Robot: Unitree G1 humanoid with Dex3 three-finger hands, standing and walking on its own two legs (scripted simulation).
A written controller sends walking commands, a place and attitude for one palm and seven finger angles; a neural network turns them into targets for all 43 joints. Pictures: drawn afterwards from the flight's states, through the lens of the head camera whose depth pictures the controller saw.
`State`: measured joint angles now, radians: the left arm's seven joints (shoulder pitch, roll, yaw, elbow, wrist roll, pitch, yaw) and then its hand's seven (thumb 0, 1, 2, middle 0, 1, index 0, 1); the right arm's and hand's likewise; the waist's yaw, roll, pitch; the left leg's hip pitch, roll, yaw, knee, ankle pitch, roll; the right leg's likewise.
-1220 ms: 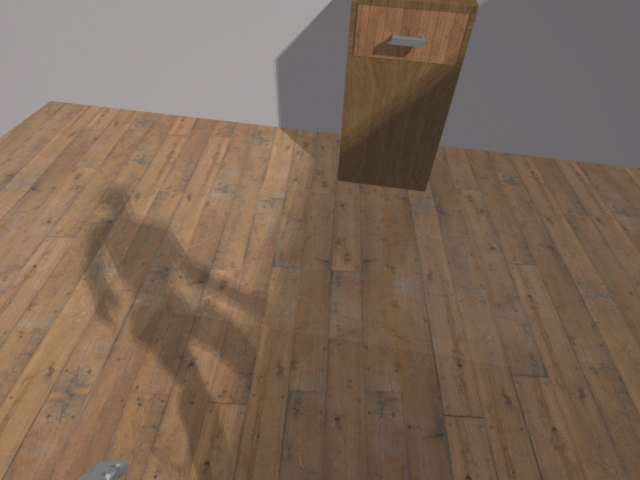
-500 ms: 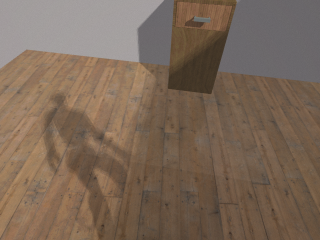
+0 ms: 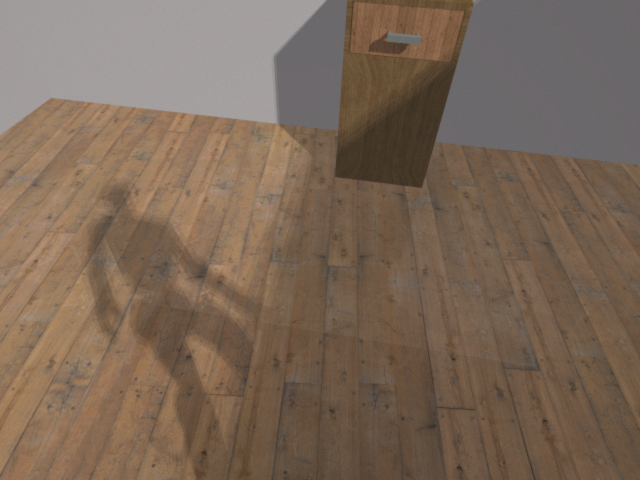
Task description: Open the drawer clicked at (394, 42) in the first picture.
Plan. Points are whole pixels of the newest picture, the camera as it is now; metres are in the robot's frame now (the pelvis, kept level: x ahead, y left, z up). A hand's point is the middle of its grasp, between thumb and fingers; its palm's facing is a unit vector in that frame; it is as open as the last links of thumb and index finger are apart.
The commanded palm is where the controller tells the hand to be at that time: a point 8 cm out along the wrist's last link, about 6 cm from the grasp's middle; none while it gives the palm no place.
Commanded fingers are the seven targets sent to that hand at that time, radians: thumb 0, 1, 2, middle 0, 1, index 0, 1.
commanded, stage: look at it before walking up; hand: left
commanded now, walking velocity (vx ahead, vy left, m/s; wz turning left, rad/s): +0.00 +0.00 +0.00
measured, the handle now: (403, 36) +1.61 -0.23 -0.05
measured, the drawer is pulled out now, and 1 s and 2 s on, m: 0.00 0.00 0.00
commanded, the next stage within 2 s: walk to a spot facing it in 0.22 s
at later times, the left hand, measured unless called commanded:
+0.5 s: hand out of the picture +0.07 +0.22 -0.17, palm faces -0.04 -0.96 -0.28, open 7.4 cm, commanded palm none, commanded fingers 0.00 0.90 0.90 -0.20 -0.30 -0.20 -0.30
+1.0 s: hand out of the picture +0.16 +0.12 -0.17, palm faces -0.21 -0.96 -0.17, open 7.4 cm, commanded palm none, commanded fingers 0.00 0.90 0.90 -0.20 -0.30 -0.20 -0.30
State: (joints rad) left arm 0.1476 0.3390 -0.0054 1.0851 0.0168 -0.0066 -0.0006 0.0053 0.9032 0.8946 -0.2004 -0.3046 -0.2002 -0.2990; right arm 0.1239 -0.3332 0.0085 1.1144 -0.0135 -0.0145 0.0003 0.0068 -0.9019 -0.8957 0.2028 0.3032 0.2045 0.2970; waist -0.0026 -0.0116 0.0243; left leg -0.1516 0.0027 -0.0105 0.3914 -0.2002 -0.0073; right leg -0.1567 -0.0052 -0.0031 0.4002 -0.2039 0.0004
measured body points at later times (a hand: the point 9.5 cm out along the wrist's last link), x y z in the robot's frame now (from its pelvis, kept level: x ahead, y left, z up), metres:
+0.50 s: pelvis +0.02 +0.00 -0.01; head +0.01 +0.00 +0.44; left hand +0.07 +0.27 -0.15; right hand +0.08 -0.28 -0.14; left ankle +0.01 +0.12 -0.74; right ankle +0.01 -0.12 -0.74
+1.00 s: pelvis +0.17 -0.06 +0.00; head +0.19 -0.06 +0.45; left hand +0.17 +0.17 -0.16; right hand +0.19 -0.31 -0.15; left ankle +0.28 +0.06 -0.67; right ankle +0.06 -0.12 -0.74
